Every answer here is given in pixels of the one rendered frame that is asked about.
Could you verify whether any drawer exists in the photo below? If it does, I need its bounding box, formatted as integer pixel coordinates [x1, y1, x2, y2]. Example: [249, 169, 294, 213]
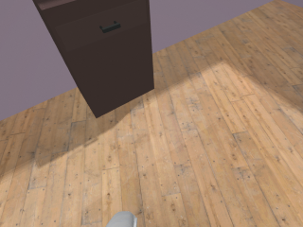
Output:
[55, 0, 148, 51]

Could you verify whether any robot left thigh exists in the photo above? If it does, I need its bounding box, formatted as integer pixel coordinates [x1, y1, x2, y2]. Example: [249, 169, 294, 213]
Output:
[105, 211, 137, 227]

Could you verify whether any handle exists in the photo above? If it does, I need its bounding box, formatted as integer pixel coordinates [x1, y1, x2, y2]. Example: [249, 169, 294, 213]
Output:
[99, 21, 121, 33]

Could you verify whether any cabinet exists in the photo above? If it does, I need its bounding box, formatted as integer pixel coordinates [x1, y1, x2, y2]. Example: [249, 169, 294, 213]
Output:
[32, 0, 154, 118]

